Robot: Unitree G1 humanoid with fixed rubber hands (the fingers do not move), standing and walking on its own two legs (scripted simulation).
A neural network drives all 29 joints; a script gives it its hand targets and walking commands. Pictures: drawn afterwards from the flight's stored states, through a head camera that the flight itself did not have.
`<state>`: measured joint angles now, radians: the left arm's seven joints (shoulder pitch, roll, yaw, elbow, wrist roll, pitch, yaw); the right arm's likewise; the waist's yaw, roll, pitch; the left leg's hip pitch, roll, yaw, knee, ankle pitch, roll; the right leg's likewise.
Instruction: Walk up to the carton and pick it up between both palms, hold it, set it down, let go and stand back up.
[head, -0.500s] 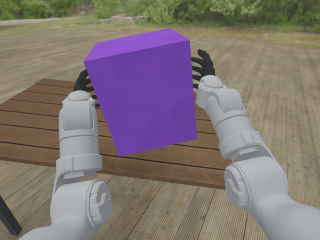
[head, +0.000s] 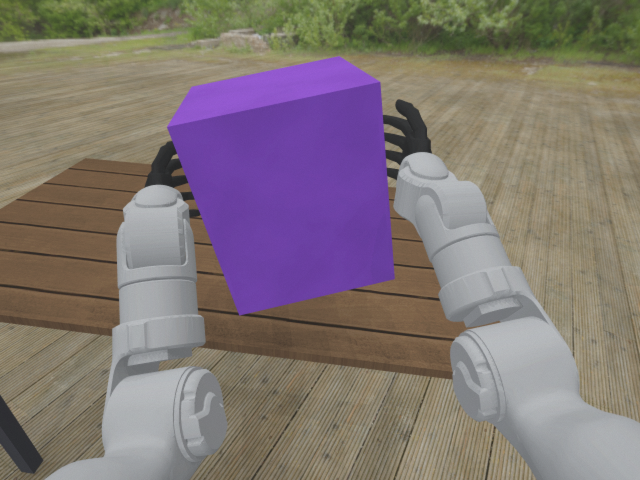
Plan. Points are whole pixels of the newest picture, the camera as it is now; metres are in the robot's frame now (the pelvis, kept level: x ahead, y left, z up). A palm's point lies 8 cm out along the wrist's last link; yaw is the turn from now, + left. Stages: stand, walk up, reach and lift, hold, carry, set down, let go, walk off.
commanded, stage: hold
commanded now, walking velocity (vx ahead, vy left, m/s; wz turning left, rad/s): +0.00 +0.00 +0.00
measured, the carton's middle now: (291, 181) +0.42 -0.01 +0.25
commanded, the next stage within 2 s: none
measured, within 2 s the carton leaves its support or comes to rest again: neither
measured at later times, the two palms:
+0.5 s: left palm (163, 195) +0.35 +0.14 +0.26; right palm (417, 164) +0.34 -0.15 +0.30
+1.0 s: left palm (162, 202) +0.35 +0.15 +0.26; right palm (414, 168) +0.34 -0.14 +0.30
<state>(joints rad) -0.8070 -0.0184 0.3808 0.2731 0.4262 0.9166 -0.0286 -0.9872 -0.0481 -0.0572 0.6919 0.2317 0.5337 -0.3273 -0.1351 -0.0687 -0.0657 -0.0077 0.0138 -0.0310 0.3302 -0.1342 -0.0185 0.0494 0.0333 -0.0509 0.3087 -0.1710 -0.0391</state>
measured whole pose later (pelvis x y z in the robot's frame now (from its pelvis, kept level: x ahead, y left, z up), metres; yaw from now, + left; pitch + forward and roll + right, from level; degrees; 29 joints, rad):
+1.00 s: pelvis +0.00 +0.00 +0.00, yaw +0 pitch -11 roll +0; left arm -0.82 -0.01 0.38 0.31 0.43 0.90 -0.04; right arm -0.98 -0.04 -0.07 0.70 0.22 0.52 -0.33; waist -0.13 -0.07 -0.07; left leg -0.01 0.01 -0.03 0.33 -0.12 -0.02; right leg 0.04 0.03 -0.05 0.31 -0.17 -0.04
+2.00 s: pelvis -0.01 +0.00 +0.00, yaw +0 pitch -12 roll +0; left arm -0.82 -0.01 0.39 0.30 0.44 0.89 -0.04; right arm -0.98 -0.03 -0.09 0.71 0.20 0.50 -0.32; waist -0.13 -0.07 -0.06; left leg 0.01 0.01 -0.03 0.31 -0.12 -0.02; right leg 0.06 0.03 -0.05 0.31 -0.16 -0.04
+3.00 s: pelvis +0.00 +0.01 +0.00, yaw +0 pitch -14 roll +0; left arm -0.63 -0.07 0.34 0.29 0.40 0.68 0.00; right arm -0.84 0.05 -0.17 0.70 0.05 0.06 -0.16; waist -0.16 -0.11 0.09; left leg 0.06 0.00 -0.02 0.32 -0.14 0.00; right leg 0.11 0.01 -0.07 0.31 -0.18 -0.03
